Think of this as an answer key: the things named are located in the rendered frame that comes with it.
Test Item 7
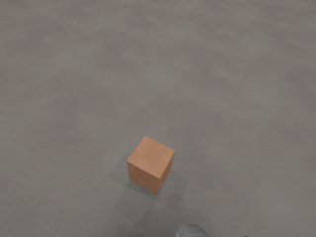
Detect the carton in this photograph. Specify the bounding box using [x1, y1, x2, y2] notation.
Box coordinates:
[126, 136, 175, 195]

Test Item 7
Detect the right robot thigh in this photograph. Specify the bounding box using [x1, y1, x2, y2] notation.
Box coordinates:
[175, 223, 210, 237]

